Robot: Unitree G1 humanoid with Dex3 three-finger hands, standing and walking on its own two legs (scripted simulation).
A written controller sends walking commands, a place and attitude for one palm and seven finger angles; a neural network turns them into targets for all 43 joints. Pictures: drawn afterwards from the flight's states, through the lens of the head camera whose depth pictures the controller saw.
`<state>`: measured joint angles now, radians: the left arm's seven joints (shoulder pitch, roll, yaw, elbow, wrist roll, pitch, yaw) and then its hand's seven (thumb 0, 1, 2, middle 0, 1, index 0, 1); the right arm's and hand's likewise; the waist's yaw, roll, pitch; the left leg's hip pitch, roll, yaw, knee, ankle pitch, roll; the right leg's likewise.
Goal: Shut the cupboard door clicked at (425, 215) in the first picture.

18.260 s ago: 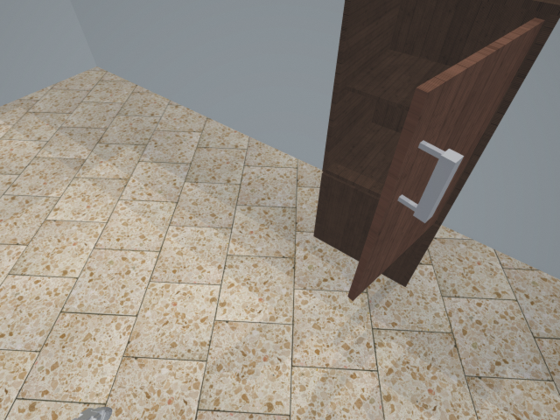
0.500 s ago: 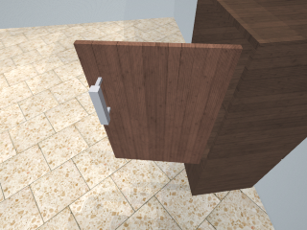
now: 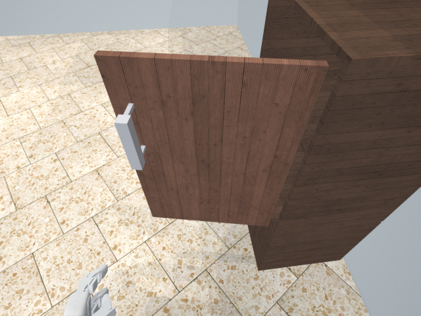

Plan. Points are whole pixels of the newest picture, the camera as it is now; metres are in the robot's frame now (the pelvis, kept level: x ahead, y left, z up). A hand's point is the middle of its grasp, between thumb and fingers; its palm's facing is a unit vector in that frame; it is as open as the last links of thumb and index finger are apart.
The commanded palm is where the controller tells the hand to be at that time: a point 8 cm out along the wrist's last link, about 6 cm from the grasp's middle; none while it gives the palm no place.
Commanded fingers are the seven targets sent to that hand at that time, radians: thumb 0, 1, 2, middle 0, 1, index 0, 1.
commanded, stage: raise the hand and make a fist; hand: left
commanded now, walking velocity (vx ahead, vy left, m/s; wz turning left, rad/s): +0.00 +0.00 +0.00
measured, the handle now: (134, 137) +0.45 +0.19 +0.09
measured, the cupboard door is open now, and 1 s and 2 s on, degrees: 78 78 78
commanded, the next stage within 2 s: bring the fist close to the handle in 1.80 s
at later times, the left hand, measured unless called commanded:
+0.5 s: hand (111, 309) +0.14 +0.17 +0.00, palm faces -0.06 -1.00 -0.04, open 5.2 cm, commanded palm +0.12 +0.23 +0.00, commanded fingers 0.00 0.90 0.90 -0.77 -0.92 -0.77 -0.92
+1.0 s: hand (89, 279) +0.17 +0.21 +0.04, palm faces -0.02 -1.00 -0.03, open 3.2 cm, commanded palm +0.15 +0.26 +0.05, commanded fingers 0.00 0.90 0.90 -1.23 -1.42 -1.23 -1.42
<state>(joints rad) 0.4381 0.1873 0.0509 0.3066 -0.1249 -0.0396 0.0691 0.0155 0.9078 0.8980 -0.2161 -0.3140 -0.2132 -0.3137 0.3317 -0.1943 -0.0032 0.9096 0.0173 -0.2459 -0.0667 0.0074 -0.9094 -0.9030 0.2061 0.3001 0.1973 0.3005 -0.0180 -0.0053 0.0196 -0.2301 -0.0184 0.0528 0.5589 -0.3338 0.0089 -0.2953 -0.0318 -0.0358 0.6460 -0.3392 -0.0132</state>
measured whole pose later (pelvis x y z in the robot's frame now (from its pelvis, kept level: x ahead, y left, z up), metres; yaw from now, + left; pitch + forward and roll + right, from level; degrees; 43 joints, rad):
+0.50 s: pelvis -0.06 -0.02 -0.07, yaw +2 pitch +10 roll -2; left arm 0.35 0.25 0.14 -0.04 -0.30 -0.38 -0.37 0.02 0.90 0.90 -0.60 -0.73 -0.60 -0.73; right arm 0.20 -0.22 0.03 0.52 0.04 -0.28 -0.07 0.01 -0.91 -0.90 0.21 0.30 0.20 0.30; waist 0.04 0.03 -0.09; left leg -0.83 0.03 -0.05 1.14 -0.49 -0.01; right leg -0.80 0.00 -0.13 1.09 -0.47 -0.05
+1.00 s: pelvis -0.03 +0.02 -0.04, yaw +2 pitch +8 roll -2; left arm 0.41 0.25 0.16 -0.16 -0.30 -0.25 -0.28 0.02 0.90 0.90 -1.06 -1.23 -1.05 -1.23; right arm 0.26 -0.25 0.02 0.50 0.03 -0.26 -0.06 0.01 -0.91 -0.90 0.21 0.30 0.20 0.30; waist 0.02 0.03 -0.08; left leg -0.63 0.00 0.00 0.95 -0.46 0.04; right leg -0.61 -0.02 -0.08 0.89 -0.42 0.00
